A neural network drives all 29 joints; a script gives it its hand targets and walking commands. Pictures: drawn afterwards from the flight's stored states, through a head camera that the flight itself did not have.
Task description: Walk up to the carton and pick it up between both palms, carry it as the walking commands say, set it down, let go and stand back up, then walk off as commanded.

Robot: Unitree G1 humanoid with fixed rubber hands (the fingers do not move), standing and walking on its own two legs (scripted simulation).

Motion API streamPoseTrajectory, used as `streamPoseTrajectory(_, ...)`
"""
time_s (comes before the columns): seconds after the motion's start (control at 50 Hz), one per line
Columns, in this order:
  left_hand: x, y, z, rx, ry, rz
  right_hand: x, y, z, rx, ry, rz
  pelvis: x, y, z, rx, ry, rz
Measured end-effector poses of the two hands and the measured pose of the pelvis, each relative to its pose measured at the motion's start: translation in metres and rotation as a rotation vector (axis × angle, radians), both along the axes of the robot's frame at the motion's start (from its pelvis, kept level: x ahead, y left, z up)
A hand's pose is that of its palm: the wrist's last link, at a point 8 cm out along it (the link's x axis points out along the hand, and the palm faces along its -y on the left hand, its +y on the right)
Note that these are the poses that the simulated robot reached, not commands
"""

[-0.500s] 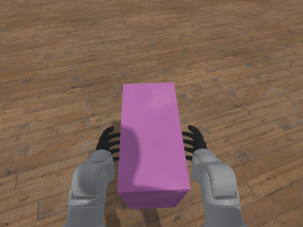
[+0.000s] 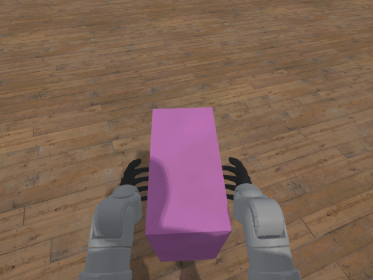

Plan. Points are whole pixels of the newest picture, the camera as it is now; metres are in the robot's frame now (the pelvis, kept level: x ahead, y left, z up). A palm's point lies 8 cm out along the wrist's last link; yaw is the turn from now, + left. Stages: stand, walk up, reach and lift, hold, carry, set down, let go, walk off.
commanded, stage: carry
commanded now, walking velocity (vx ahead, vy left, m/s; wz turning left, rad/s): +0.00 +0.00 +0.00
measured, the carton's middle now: (185, 187) +0.36 +0.00 -0.01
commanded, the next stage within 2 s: none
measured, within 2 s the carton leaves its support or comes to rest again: neither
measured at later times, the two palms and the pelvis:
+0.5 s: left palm (117, 218) +0.25 +0.14 +0.06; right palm (237, 215) +0.25 -0.10 +0.06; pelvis -0.05 +0.02 +0.00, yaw +0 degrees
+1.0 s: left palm (123, 214) +0.26 +0.13 +0.05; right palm (240, 212) +0.26 -0.11 +0.06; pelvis -0.04 +0.01 +0.00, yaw +0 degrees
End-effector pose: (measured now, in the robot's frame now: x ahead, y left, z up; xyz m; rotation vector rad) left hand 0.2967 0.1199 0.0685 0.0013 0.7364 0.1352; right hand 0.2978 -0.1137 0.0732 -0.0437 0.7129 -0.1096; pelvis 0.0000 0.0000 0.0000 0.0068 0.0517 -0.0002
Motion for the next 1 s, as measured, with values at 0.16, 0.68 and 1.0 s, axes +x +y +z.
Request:
streamPoseTrajectory(0.16,-0.025,0.009,-0.002,0.019,-0.006,-0.019,-0.025,0.010,0.000,-0.024,-0.007,0.012,-0.019,0.010,0.001,-0.005,-0.031,-0.002)
streamPoseTrajectory(0.68,-0.046,0.015,-0.014,0.028,0.000,-0.002,-0.045,0.015,-0.019,-0.006,-0.001,0.021,-0.049,0.014,0.002,-0.004,-0.026,0.005)
streamPoseTrajectory(1.0,-0.038,0.007,-0.014,0.022,-0.019,-0.009,-0.037,0.007,-0.018,-0.004,-0.020,0.016,-0.043,0.008,0.002,-0.004,-0.027,0.004)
